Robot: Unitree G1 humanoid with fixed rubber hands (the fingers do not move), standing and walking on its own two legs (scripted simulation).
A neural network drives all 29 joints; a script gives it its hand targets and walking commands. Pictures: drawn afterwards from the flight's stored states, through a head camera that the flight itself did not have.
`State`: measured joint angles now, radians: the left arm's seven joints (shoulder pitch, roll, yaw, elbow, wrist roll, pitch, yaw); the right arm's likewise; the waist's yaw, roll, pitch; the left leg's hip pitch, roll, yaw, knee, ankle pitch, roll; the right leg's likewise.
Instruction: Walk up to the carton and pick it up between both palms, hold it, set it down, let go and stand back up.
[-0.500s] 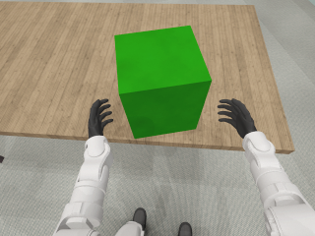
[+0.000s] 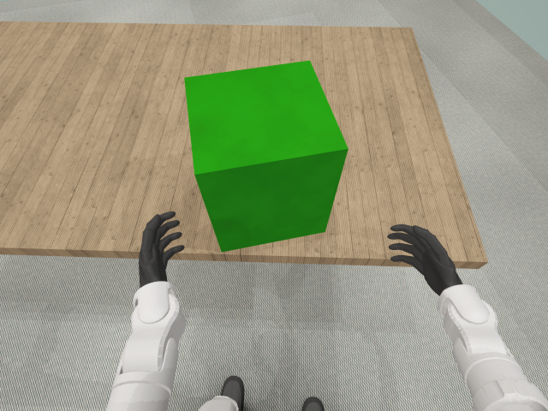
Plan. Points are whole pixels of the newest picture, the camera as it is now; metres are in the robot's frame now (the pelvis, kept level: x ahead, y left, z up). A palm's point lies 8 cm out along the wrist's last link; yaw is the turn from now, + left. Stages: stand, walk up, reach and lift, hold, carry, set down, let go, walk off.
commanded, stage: set down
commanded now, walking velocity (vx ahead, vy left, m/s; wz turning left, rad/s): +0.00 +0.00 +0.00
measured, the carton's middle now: (262, 163) +0.51 +0.09 -0.01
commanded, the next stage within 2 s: none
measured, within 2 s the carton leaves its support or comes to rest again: neither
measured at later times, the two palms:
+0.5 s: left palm (155, 297) +0.24 +0.20 +0.01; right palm (463, 322) +0.27 -0.23 -0.03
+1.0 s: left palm (164, 309) +0.23 +0.20 -0.02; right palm (469, 334) +0.26 -0.24 -0.04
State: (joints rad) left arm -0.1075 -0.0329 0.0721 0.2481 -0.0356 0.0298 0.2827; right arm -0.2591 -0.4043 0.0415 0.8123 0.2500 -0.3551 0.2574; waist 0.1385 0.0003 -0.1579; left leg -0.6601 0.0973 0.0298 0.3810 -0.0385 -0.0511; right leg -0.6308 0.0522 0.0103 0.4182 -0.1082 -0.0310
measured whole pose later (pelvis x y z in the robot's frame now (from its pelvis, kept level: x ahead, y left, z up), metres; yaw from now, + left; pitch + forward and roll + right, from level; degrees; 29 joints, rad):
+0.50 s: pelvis +0.01 +0.00 +0.00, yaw +0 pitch +13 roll -1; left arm 0.05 -0.03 0.04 0.22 -0.04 0.03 0.30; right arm 0.00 -0.40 0.04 0.70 0.27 -0.36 0.28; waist 0.11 0.00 -0.15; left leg -0.54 0.10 0.03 0.38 -0.07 -0.05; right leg -0.51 0.05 0.01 0.42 -0.14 -0.03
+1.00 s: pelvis +0.02 +0.00 +0.01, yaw +0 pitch +12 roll +0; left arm 0.12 -0.03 0.04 0.22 -0.02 0.02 0.19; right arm 0.09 -0.40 0.04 0.66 0.27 -0.36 0.21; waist 0.11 -0.02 -0.09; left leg -0.51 0.10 0.03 0.38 -0.09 -0.05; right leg -0.48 0.05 0.01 0.42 -0.16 -0.03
